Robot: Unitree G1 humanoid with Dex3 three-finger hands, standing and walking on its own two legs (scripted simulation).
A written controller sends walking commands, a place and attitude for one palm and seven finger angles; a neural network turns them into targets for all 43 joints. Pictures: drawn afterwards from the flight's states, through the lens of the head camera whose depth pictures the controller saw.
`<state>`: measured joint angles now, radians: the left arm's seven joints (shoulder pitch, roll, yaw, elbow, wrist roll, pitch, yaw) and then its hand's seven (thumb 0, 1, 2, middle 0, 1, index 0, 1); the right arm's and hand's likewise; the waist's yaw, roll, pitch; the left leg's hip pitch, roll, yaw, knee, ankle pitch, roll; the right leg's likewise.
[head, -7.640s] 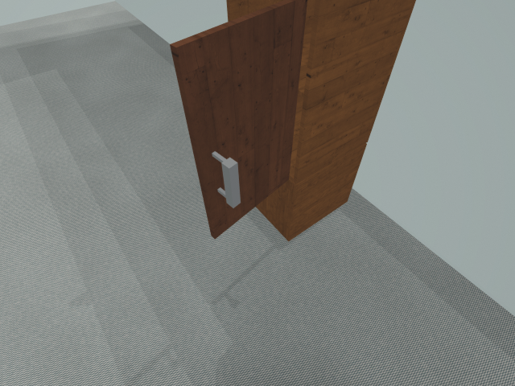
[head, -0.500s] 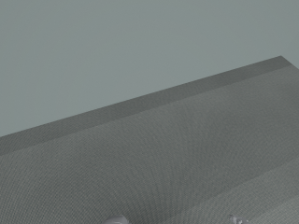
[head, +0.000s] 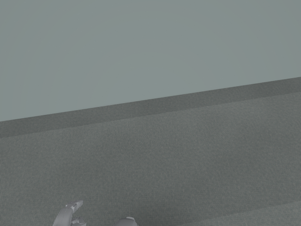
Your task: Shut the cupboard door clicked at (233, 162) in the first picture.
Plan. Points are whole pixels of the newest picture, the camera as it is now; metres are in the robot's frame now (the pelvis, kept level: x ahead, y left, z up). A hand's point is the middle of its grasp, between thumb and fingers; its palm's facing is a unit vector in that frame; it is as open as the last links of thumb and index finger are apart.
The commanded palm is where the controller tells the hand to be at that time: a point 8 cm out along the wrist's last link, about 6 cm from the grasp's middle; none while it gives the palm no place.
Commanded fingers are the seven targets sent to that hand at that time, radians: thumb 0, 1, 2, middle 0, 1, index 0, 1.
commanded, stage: walk to a spot facing it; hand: left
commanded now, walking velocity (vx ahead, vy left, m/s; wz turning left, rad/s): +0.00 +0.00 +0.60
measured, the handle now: out of the picture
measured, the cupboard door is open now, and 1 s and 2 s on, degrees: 99 99 99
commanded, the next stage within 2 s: none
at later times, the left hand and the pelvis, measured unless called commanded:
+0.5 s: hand out of the picture -0.04 +0.22 -0.18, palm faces +0.37 -0.89 -0.25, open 7.3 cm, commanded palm none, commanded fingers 0.00 0.90 0.90 -0.20 -0.30 -0.20 -0.30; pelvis +0.01 +0.01 -0.01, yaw +20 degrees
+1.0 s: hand out of the picture +0.05 +0.19 -0.13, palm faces +0.58 -0.77 -0.25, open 7.3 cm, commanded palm none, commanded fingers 0.00 0.90 0.90 -0.20 -0.30 -0.20 -0.30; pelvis +0.08 -0.03 +0.01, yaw +37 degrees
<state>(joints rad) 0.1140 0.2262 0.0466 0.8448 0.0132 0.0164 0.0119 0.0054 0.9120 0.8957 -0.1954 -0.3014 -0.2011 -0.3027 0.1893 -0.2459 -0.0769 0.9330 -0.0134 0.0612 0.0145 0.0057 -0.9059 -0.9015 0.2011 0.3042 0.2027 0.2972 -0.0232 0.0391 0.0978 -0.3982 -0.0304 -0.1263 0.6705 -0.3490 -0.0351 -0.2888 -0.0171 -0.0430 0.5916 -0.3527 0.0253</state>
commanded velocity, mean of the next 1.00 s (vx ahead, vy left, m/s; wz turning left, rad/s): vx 0.11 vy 0.00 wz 0.60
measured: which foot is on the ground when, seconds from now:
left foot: up 0.00-0.40, down 0.42-0.86, up 0.88-1.00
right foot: down 0.00-0.42, up 0.44-0.86, down 0.88-1.00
